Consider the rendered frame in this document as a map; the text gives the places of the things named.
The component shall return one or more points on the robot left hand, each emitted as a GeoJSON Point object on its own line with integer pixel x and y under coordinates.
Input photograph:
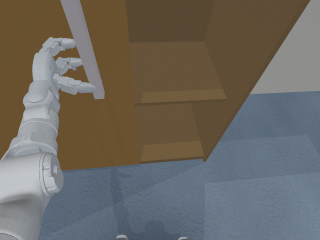
{"type": "Point", "coordinates": [44, 67]}

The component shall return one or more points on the wardrobe door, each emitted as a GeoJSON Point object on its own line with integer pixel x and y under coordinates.
{"type": "Point", "coordinates": [92, 133]}

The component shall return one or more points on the robot left forearm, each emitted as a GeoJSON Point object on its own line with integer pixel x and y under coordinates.
{"type": "Point", "coordinates": [38, 130]}

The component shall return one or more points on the handle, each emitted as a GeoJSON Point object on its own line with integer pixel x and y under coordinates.
{"type": "Point", "coordinates": [77, 23]}

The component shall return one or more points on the left robot shin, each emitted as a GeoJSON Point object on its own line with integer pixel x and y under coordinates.
{"type": "Point", "coordinates": [121, 236]}

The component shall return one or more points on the left robot upper arm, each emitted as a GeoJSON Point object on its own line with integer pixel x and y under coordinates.
{"type": "Point", "coordinates": [27, 183]}

